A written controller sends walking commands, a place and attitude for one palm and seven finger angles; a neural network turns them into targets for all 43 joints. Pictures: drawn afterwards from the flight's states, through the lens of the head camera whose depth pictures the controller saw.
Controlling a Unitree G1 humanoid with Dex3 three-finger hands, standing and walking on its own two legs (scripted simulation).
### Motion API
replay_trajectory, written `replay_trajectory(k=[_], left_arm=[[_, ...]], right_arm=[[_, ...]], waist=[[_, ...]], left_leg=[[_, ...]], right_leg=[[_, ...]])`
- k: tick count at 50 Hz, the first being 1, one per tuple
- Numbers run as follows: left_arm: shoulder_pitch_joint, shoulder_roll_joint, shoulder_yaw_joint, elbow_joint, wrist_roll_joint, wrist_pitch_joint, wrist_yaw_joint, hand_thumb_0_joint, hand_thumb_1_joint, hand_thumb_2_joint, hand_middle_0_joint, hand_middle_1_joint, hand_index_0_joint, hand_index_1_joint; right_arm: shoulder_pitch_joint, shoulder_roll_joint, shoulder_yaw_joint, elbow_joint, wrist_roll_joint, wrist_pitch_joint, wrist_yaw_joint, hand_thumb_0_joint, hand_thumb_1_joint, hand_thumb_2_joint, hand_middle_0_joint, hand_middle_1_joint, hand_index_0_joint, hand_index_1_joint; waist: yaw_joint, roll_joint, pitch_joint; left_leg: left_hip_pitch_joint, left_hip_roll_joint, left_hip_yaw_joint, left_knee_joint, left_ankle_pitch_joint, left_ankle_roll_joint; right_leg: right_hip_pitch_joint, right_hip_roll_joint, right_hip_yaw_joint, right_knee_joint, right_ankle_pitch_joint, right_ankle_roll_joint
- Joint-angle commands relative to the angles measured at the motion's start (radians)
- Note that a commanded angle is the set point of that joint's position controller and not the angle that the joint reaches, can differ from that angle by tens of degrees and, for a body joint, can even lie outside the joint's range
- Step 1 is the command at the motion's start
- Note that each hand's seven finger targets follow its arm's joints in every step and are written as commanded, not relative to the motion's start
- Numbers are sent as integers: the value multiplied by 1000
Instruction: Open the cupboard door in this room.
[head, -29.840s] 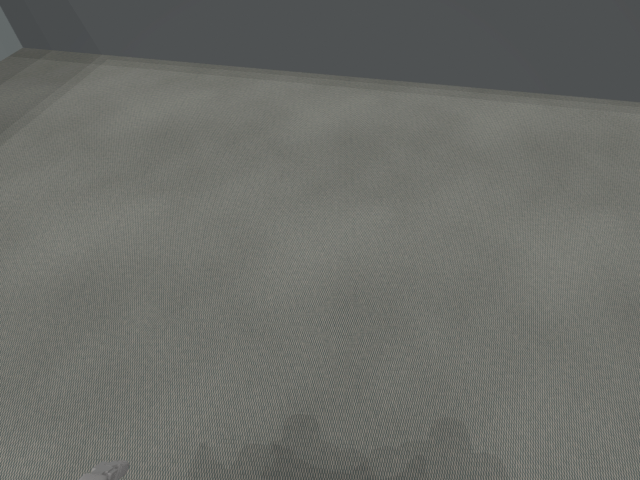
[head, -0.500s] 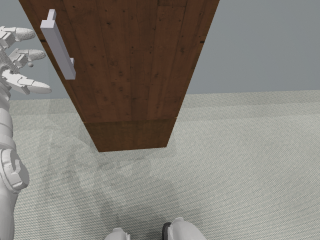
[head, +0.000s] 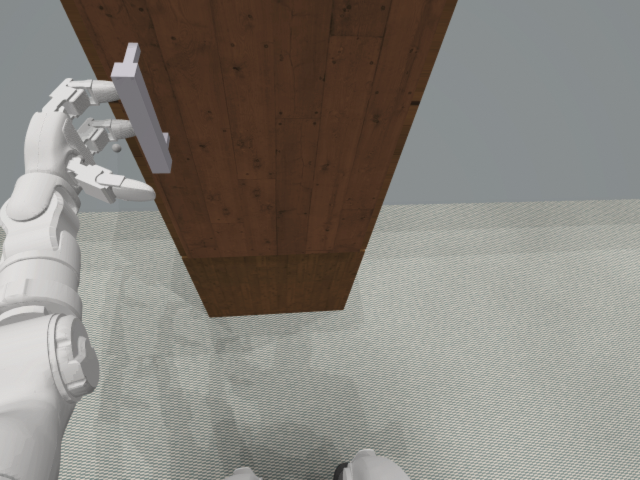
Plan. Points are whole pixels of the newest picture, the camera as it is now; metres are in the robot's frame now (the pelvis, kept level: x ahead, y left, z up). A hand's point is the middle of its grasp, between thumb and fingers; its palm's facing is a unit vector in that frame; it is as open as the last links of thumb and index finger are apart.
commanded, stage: slide the fingers in behind the handle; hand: left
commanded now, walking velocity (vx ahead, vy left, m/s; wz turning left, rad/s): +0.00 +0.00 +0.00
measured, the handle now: (148, 112) +0.54 +0.19 +0.12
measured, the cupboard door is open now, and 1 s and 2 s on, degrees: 0 0 0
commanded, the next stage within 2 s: close the thumb around the handle in 1.00 s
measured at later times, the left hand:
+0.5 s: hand (157, 146) +0.49 +0.17 +0.11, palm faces +0.01 -1.00 -0.01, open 14.0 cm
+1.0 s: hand (160, 149) +0.48 +0.17 +0.11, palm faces +0.02 -1.00 -0.01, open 14.0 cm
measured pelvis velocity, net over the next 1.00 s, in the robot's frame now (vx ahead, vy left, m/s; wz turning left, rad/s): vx -0.01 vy -0.02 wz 0.01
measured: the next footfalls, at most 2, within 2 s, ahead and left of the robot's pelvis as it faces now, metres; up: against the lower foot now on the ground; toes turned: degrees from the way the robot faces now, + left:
none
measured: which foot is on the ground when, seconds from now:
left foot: down 0.00-1.00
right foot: down 0.00-1.00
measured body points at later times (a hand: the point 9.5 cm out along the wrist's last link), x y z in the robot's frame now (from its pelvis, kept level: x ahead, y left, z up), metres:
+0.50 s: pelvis -0.01 -0.01 +0.00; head +0.09 +0.00 +0.44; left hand +0.48 +0.23 +0.11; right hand +0.00 -0.28 -0.11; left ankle -0.03 +0.09 -0.70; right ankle +0.02 -0.13 -0.70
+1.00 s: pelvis -0.01 -0.02 +0.00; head +0.08 -0.01 +0.44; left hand +0.47 +0.22 +0.11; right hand +0.01 -0.29 -0.11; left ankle -0.03 +0.09 -0.70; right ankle +0.02 -0.13 -0.70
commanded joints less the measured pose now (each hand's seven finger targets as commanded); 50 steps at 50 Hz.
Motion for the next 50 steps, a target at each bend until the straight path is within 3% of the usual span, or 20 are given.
replay_trajectory(k=[1,4,5,8,10,12,14,17,18,20,24,28,30,33,36,38,40,42,48,50], left_arm=[[-465,232,7,-237,-19,-79,6,0,-500,300,-300,-1200,-300,-1200],[-470,221,7,-280,-26,-86,14,0,-500,300,-300,-1200,-300,-1200],[-434,176,-13,-244,-32,-74,16,0,-500,300,-300,-1200,-300,-1200],[-452,195,-1,-203,-26,-61,33,0,-500,300,-300,-1200,-300,-1200],[-469,185,-12,-235,-12,-67,49,0,-500,300,-300,-1200,-300,-1200],[-473,207,5,-246,-8,-79,63,0,-500,300,-300,-1200,-300,-1200],[-496,175,-17,-258,-9,-91,70,0,-500,300,-300,-1200,-300,-1200],[-503,171,-19,-223,-6,-90,77,0,-500,300,-300,-1200,-300,-1200],[-497,197,2,-216,-4,-92,80,0,-500,300,-300,-1200,-300,-1200],[-498,168,-19,-235,2,-98,84,0,-500,300,-300,-1200,-300,-1200],[-524,138,-43,-196,1,-91,98,0,-500,300,-300,-1200,-300,-1200],[-485,161,-3,-219,6,-104,122,0,-500,300,-300,-1200,-300,-1200],[-501,111,-49,-238,14,-113,126,0,-500,300,-300,-1200,-300,-1200],[-485,178,4,-233,10,-115,132,0,-500,300,-300,-1200,-300,-1200],[-486,163,-18,-206,15,-107,122,0,-500,300,-300,-1200,-300,-1200],[-497,203,9,-212,11,-111,117,0,-500,300,-300,-1200,-300,-1200],[-489,165,-17,-213,9,-113,108,0,-500,300,-300,-1200,-300,-1200],[-490,164,-20,-197,3,-111,102,0,-500,300,-300,-1200,-300,-1200],[-523,146,-37,-185,0,-104,96,0,-500,300,-300,-1200,-300,-1200],[-518,182,-9,-195,1,-108,99,0,-500,300,-300,-1200,-300,-1200]], right_arm=[[148,-181,-73,-56,-3,-26,-13,0,-900,-900,200,300,200,300],[149,-180,-78,-55,-3,-28,-8,0,-900,-900,200,300,200,300],[145,-175,-76,-56,-3,-28,-5,0,-900,-900,200,300,200,300],[143,-180,-73,-53,-2,-28,-9,0,-900,-900,200,300,200,300],[137,-174,-74,-60,-3,-31,-6,0,-900,-900,200,300,200,300],[140,-177,-74,-60,-5,-33,-6,0,-900,-900,200,300,200,300],[138,-172,-73,-57,-5,-38,-4,0,-900,-900,200,300,200,300],[142,-174,-75,-48,-5,-42,-6,0,-900,-900,200,300,200,300],[146,-177,-75,-48,-5,-43,-8,0,-900,-900,200,300,200,300],[143,-170,-75,-50,-5,-46,-6,0,-900,-900,200,300,200,300],[147,-172,-74,-40,-5,-51,-7,0,-900,-900,200,300,200,300],[156,-173,-79,-47,-12,-55,-1,0,-900,-900,200,300,200,300],[152,-163,-80,-42,-11,-56,4,0,-900,-900,200,300,200,300],[150,-173,-80,-44,-9,-53,0,0,-900,-900,200,300,200,300],[141,-170,-76,-45,-4,-54,-4,0,-900,-900,200,300,200,300],[142,-174,-75,-47,-3,-55,-10,0,-900,-900,200,300,200,300],[137,-167,-74,-49,-2,-57,-9,0,-900,-900,200,300,200,300],[138,-171,-74,-44,0,-59,-11,0,-900,-900,200,300,200,300],[139,-172,-73,-40,-1,-65,-14,0,-900,-900,200,300,200,300],[140,-176,-75,-41,-3,-65,-14,0,-900,-900,200,300,200,300]], waist=[[-2,144,-428],[4,153,-469],[2,133,-453],[-7,83,-371],[0,119,-405],[4,86,-414],[-2,119,-428],[-12,79,-406],[-5,80,-410],[0,114,-441],[-22,69,-387],[6,71,-453],[-4,82,-436],[5,46,-428],[-5,36,-386],[-3,46,-399],[-2,71,-412],[-8,44,-392],[-20,73,-379],[-7,68,-416]], left_leg=[[277,-5,-69,-84,521,-19],[318,0,-78,-76,591,-25],[309,-2,-72,-76,576,-24],[228,-9,-65,-93,474,-12],[243,-14,-61,-95,457,-13],[225,-15,-63,-98,438,-13],[247,-17,-62,-95,446,-13],[214,-19,-55,-99,400,-9],[211,-21,-57,-95,406,-8],[236,-21,-56,-98,417,-11],[202,-20,-56,-106,359,-7],[220,-24,-55,-98,407,-8],[224,-23,-49,-101,411,-10],[176,-28,-38,-104,372,-2],[143,-30,-29,-115,315,1],[138,-33,-27,-114,314,4],[167,-33,-30,-114,326,0],[153,-31,-30,-115,307,1],[167,-33,-37,-111,306,1],[168,-32,-39,-111,310,-2]], right_leg=[[201,36,18,-25,346,-31],[204,37,17,-20,371,-30],[200,38,15,-24,367,-29],[215,35,14,-33,339,-31],[216,33,20,-31,331,-30],[241,32,22,-29,330,-30],[230,33,24,-29,332,-30],[239,32,28,-36,321,-27],[249,32,29,-32,327,-31],[242,31,28,-30,326,-30],[223,32,27,-41,293,-26],[263,33,29,-29,332,-31],[252,32,28,-32,339,-27],[305,31,40,-38,347,-28],[301,28,45,-50,319,-24],[323,27,52,-49,327,-26],[303,28,48,-47,326,-27],[298,27,48,-53,311,-25],[261,25,45,-52,293,-26],[278,25,46,-47,295,-26]])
